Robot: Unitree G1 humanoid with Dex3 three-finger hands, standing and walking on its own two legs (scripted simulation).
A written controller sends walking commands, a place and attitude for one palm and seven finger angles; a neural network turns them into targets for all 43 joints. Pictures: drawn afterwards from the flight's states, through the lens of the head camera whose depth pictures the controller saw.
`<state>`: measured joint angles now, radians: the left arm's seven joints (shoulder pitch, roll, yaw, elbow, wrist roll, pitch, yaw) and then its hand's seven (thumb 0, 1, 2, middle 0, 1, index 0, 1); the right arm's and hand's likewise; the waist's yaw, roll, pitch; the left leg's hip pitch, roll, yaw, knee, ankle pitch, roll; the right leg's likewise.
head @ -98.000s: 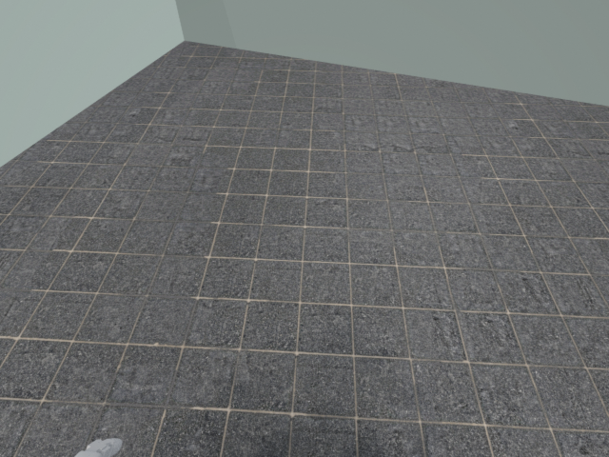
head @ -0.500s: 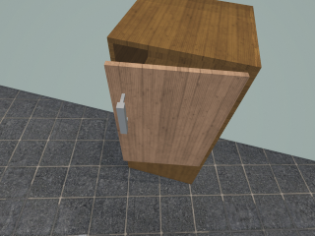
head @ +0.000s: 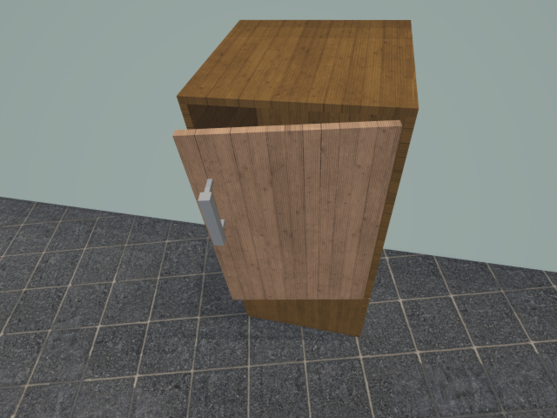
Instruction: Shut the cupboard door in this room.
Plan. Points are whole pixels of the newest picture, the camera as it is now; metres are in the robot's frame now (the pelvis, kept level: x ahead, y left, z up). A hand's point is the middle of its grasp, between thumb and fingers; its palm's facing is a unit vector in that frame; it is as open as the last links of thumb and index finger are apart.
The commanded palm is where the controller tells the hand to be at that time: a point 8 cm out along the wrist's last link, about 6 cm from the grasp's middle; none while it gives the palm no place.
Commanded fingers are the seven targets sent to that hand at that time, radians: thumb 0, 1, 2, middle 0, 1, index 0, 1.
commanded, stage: come to a stop and stand still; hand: left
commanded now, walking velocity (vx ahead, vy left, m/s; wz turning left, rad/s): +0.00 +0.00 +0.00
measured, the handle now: (214, 212) +0.50 +0.17 -0.02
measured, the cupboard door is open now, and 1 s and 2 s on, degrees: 11 11 11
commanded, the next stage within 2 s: look again from close up in 0.36 s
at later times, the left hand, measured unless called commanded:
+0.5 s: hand out of the picture +0.02 +0.16 -0.16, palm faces +0.03 -0.97 -0.23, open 7.3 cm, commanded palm none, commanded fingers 0.00 0.90 0.90 -0.20 -0.30 -0.20 -0.30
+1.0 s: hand out of the picture +0.03 +0.15 -0.17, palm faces +0.06 -0.97 -0.22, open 7.3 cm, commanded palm none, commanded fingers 0.00 0.90 0.90 -0.20 -0.30 -0.20 -0.30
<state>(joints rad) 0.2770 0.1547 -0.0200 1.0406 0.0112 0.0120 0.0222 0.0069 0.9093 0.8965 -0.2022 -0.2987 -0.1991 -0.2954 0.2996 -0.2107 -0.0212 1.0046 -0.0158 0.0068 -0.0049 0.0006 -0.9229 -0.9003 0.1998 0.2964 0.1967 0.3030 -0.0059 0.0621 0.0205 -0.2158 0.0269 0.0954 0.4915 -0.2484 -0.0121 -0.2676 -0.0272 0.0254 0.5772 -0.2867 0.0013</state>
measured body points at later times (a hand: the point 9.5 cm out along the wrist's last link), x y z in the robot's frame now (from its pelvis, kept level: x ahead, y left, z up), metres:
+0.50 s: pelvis +0.02 -0.02 +0.00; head +0.03 -0.04 +0.45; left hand +0.02 +0.21 -0.15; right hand +0.00 -0.22 -0.17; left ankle +0.01 +0.13 -0.73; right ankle +0.02 -0.12 -0.73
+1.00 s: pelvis +0.03 -0.02 +0.01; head +0.05 -0.04 +0.45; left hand +0.03 +0.20 -0.15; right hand +0.04 -0.24 -0.16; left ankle +0.01 +0.13 -0.73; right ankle +0.02 -0.12 -0.73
